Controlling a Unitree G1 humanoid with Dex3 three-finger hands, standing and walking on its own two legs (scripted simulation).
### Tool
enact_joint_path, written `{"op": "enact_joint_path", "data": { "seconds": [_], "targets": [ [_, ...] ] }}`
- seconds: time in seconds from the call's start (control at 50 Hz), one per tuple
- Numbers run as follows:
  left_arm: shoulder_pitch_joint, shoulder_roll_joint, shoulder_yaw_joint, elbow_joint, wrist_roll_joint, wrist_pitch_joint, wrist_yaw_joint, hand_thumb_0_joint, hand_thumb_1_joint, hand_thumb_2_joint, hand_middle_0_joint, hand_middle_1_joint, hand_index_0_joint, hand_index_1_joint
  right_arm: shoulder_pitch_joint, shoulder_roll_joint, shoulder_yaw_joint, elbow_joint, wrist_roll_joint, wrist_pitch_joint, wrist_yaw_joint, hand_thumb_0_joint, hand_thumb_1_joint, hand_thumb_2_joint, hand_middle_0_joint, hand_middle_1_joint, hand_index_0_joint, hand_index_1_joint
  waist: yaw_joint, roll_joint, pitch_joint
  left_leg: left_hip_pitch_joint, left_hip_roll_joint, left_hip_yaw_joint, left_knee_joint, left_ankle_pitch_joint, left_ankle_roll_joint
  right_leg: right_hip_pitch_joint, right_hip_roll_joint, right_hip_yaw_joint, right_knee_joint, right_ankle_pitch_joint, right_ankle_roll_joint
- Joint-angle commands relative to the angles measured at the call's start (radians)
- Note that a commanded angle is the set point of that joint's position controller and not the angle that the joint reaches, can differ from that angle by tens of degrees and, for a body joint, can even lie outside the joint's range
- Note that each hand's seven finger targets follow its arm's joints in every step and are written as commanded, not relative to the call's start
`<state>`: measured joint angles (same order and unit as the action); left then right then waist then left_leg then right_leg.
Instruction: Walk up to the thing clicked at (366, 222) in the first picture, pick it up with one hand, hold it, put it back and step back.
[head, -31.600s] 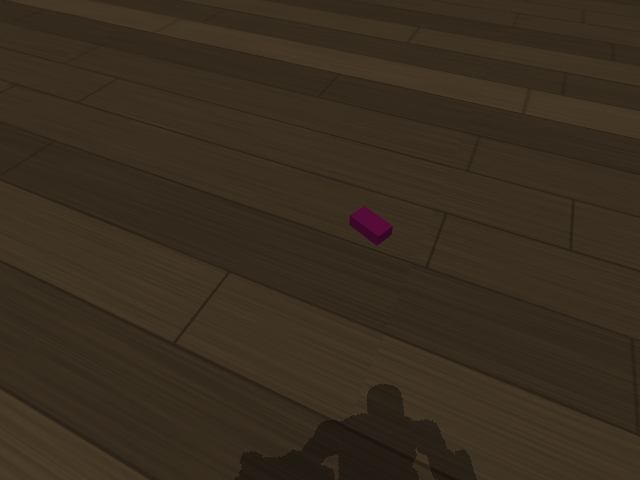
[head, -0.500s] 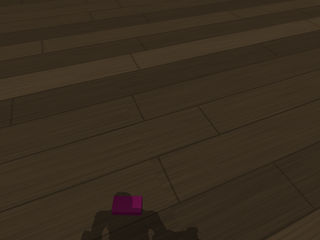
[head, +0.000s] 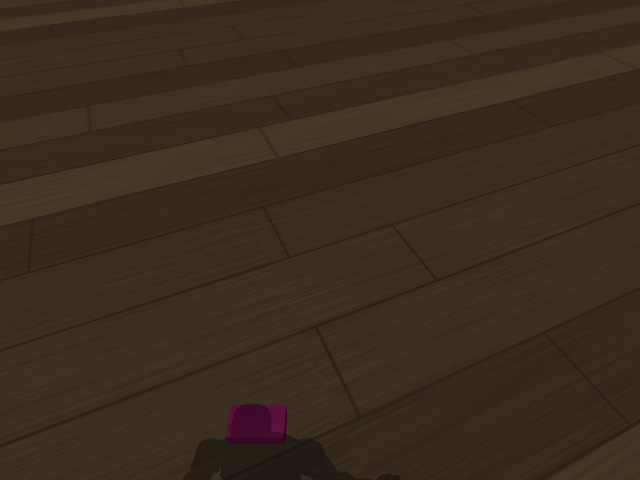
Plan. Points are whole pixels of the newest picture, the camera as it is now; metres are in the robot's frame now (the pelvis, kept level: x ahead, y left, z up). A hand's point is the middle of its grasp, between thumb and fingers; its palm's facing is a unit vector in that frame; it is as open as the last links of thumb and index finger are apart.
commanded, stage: stand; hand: left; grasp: from above
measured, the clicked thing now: (257, 424) +0.46 +0.21 -0.75
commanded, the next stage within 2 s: step back in 1.58 s
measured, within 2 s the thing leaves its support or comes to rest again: neither
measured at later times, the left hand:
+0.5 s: hand out of the picture +0.06 +0.24 -0.16, palm faces +0.00 -0.94 -0.34, open 7.4 cm
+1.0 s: hand out of the picture +0.08 +0.24 -0.15, palm faces -0.01 -0.94 -0.34, open 7.4 cm
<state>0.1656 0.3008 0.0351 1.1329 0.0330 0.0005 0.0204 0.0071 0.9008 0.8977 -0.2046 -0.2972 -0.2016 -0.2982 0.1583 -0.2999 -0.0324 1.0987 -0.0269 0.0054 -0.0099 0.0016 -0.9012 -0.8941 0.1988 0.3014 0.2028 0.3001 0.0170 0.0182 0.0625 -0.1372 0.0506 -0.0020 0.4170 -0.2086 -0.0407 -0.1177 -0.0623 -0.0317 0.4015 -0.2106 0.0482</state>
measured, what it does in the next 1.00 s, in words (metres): stands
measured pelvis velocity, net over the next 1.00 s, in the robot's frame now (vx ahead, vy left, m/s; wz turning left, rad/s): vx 0.01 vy -0.01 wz -0.02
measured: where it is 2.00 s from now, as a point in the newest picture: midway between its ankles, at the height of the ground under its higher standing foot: outside the picture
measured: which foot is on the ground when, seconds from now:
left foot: down 0.00-1.00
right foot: down 0.00-1.00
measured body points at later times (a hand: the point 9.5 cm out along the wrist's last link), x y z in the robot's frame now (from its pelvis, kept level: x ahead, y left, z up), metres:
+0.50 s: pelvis +0.00 -0.01 +0.00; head +0.01 -0.01 +0.45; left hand +0.06 +0.29 -0.13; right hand +0.06 -0.30 -0.14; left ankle +0.02 +0.14 -0.74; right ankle +0.01 -0.15 -0.74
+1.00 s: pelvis +0.01 -0.01 +0.00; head +0.02 -0.01 +0.45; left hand +0.08 +0.29 -0.13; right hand +0.08 -0.30 -0.14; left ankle +0.02 +0.14 -0.74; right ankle +0.01 -0.15 -0.74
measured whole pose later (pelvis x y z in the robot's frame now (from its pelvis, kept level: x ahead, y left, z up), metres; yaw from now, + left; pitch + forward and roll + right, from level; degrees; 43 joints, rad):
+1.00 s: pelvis +0.01 -0.01 +0.00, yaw -1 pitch -2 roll +0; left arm 0.11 0.33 0.03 1.15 0.02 -0.01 0.00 0.01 0.90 0.90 -0.20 -0.30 -0.20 -0.30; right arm 0.12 -0.33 -0.01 1.13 -0.02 0.00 0.00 0.00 -0.90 -0.89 0.20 0.30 0.20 0.30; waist 0.00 0.01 0.06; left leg -0.12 0.07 0.01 0.35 -0.19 -0.05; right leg -0.12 -0.05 -0.02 0.36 -0.20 0.04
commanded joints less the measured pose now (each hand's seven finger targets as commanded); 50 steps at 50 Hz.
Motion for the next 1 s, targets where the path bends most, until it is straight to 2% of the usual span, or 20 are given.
{"op": "enact_joint_path", "data": {
  "seconds": [0.0,0.02,0.08,0.18,0.22,0.26,0.34,0.4,0.44,0.46,0.54,0.6,0.64,0.74,0.82,0.88,0.94,0.98],
  "targets": [
    [-0.041,0.201,0.037,-0.053,-0.006,-0.019,0.015,0.0,0.9,0.9,-0.2,-0.3,-0.2,-0.301,-0.021,-0.184,-0.033,-0.044,0.002,-0.024,-0.015,0.0,-0.9,-0.9,0.2,0.3,0.2,0.3,-0.009,-0.015,-0.021,-0.027,0.054,-0.048,-0.099,0.052,0.042,-0.004,-0.056,0.063,-0.097,0.06,-0.045],
    [-0.046,0.203,0.039,-0.053,-0.007,-0.018,0.014,0.0,0.9,0.9,-0.2,-0.3,-0.2,-0.301,-0.024,-0.191,-0.034,-0.043,0.001,-0.025,-0.016,0.0,-0.9,-0.9,0.2,0.3,0.2,0.3,-0.008,-0.006,-0.023,-0.031,0.058,-0.048,-0.101,0.044,0.046,0.001,-0.061,0.068,-0.099,0.075,-0.048],
    [-0.04,0.208,0.037,-0.042,-0.006,-0.016,0.011,0.0,0.9,0.9,-0.2,-0.3,-0.2,-0.301,-0.035,-0.199,-0.033,-0.041,0.004,-0.023,-0.013,0.0,-0.9,-0.9,0.2,0.3,0.2,0.3,-0.005,-0.016,-0.009,-0.035,0.057,-0.053,-0.117,-0.003,0.045,-0.013,-0.053,0.064,-0.108,0.009,-0.047],
    [-0.053,0.211,0.036,-0.044,-0.007,-0.016,0.006,0.0,0.9,0.9,-0.2,-0.3,-0.2,-0.301,-0.041,-0.212,-0.03,-0.039,0.002,-0.025,-0.011,0.0,-0.9,-0.9,0.2,0.3,0.2,0.3,-0.007,0.005,-0.014,-0.043,0.062,-0.056,-0.12,-0.024,0.046,-0.022,-0.056,0.07,-0.114,-0.001,-0.051],
    [-0.049,0.209,0.036,-0.042,-0.008,-0.02,0.006,0.0,0.9,0.9,-0.2,-0.3,-0.2,-0.301,-0.045,-0.21,-0.028,-0.037,0.002,-0.029,-0.01,0.0,-0.9,-0.9,0.2,0.3,0.2,0.3,-0.005,-0.007,-0.038,-0.01,0.07,-0.054,-0.105,0.051,0.049,-0.017,-0.063,0.073,-0.108,0.058,-0.053],
    [-0.058,0.218,0.037,-0.041,-0.01,-0.022,0.006,0.0,0.9,0.9,-0.2,-0.3,-0.2,-0.301,-0.035,-0.211,-0.025,-0.031,0.004,-0.029,-0.01,0.0,-0.9,-0.9,0.2,0.3,0.2,0.3,-0.01,-0.006,-0.044,-0.016,0.064,-0.048,-0.108,0.043,0.047,-0.002,-0.06,0.072,-0.107,0.069,-0.05],
    [-0.066,0.214,0.036,-0.039,-0.015,-0.022,0.005,0.0,0.9,0.9,-0.2,-0.3,-0.2,-0.301,-0.039,-0.213,-0.019,-0.029,0.005,-0.032,-0.012,0.0,-0.9,-0.9,0.2,0.3,0.2,0.3,-0.01,-0.012,-0.071,0.008,0.072,-0.042,-0.103,0.139,0.048,0.019,-0.066,0.072,-0.091,0.166,-0.052],
    [-0.058,0.212,0.033,-0.033,-0.016,-0.019,0.002,0.0,0.9,0.9,-0.2,-0.3,-0.2,-0.301,-0.047,-0.217,-0.018,-0.026,0.005,-0.032,-0.013,0.0,-0.9,-0.9,0.2,0.3,0.2,0.3,-0.006,-0.013,-0.062,0.018,0.074,-0.039,-0.107,0.134,0.046,0.002,-0.06,0.067,-0.097,0.139,-0.053],
    [-0.075,0.225,0.035,-0.037,-0.015,-0.017,0.001,0.0,0.9,0.9,-0.2,-0.3,-0.2,-0.301,-0.037,-0.219,-0.017,-0.022,0.005,-0.03,-0.012,0.0,-0.9,-0.9,0.2,0.3,0.2,0.3,-0.013,-0.016,-0.044,-0.008,0.072,-0.04,-0.125,0.068,0.042,-0.005,-0.057,0.069,-0.107,0.08,-0.053],
    [-0.069,0.218,0.033,-0.036,-0.015,-0.018,0.001,0.0,0.9,0.9,-0.2,-0.3,-0.2,-0.301,-0.051,-0.224,-0.019,-0.022,0.006,-0.03,-0.012,0.0,-0.9,-0.9,0.2,0.3,0.2,0.3,-0.009,-0.012,-0.048,0.008,0.077,-0.043,-0.116,0.082,0.046,-0.013,-0.059,0.071,-0.105,0.087,-0.055],
    [-0.064,0.219,0.031,-0.031,-0.014,-0.018,-0.002,0.0,0.9,0.9,-0.2,-0.3,-0.2,-0.301,-0.052,-0.226,-0.017,-0.019,0.006,-0.028,-0.008,0.0,-0.9,-0.9,0.2,0.3,0.2,0.3,-0.01,0.001,-0.033,-0.016,0.071,-0.042,-0.126,0.028,0.046,-0.016,-0.056,0.072,-0.114,0.059,-0.053],
    [-0.072,0.229,0.033,-0.034,-0.014,-0.019,-0.002,0.0,0.9,0.9,-0.2,-0.3,-0.2,-0.301,-0.056,-0.223,-0.017,-0.02,0.007,-0.03,-0.007,0.0,-0.9,-0.9,0.2,0.3,0.2,0.3,-0.01,-0.019,-0.051,0.003,0.075,-0.043,-0.125,0.054,0.047,-0.016,-0.057,0.071,-0.108,0.068,-0.056],
    [-0.082,0.225,0.032,-0.04,-0.014,-0.024,-0.001,0.0,0.9,0.9,-0.2,-0.3,-0.2,-0.301,-0.059,-0.226,-0.017,-0.022,0.006,-0.031,-0.007,0.0,-0.9,-0.9,0.2,0.3,0.2,0.3,-0.014,-0.02,-0.073,0.021,0.08,-0.039,-0.108,0.137,0.048,-0.008,-0.062,0.073,-0.103,0.139,-0.056],
    [-0.082,0.227,0.033,-0.04,-0.019,-0.027,0.0,0.0,0.9,0.9,-0.2,-0.3,-0.2,-0.301,-0.061,-0.232,-0.018,-0.02,0.007,-0.032,-0.008,0.0,-0.9,-0.9,0.2,0.3,0.2,0.3,-0.015,-0.009,-0.091,0.033,0.083,-0.033,-0.097,0.185,0.05,0.017,-0.07,0.074,-0.094,0.208,-0.056],
    [-0.084,0.232,0.032,-0.038,-0.019,-0.022,-0.003,0.0,0.9,0.9,-0.2,-0.3,-0.2,-0.301,-0.055,-0.229,-0.012,-0.013,0.008,-0.031,-0.008,0.0,-0.9,-0.9,0.2,0.3,0.2,0.3,-0.015,-0.004,-0.072,0.006,0.079,-0.033,-0.122,0.124,0.044,0.016,-0.064,0.072,-0.103,0.147,-0.051],
    [-0.088,0.236,0.033,-0.039,-0.016,-0.021,-0.002,0.0,0.9,0.9,-0.2,-0.3,-0.2,-0.301,-0.07,-0.229,-0.014,-0.019,0.007,-0.031,-0.007,0.0,-0.9,-0.9,0.2,0.3,0.2,0.3,-0.015,-0.024,-0.078,0.029,0.085,-0.036,-0.119,0.152,0.044,-0.001,-0.064,0.067,-0.099,0.155,-0.054],
    [-0.087,0.23,0.032,-0.043,-0.019,-0.025,-0.003,0.0,0.9,0.9,-0.2,-0.3,-0.2,-0.301,-0.066,-0.238,-0.014,-0.018,0.008,-0.033,-0.008,0.0,-0.9,-0.9,0.2,0.3,0.2,0.3,-0.016,-0.009,-0.099,0.042,0.087,-0.03,-0.103,0.199,0.048,0.019,-0.072,0.072,-0.092,0.219,-0.055],
    [-0.092,0.235,0.031,-0.044,-0.02,-0.025,-0.004,0.0,0.9,0.9,-0.2,-0.3,-0.2,-0.301,-0.068,-0.235,-0.013,-0.017,0.009,-0.033,-0.007,0.0,-0.9,-0.9,0.2,0.3,0.2,0.3,-0.016,-0.014,-0.089,0.039,0.088,-0.034,-0.113,0.183,0.044,0.014,-0.069,0.067,-0.093,0.19,-0.054]
  ]
}}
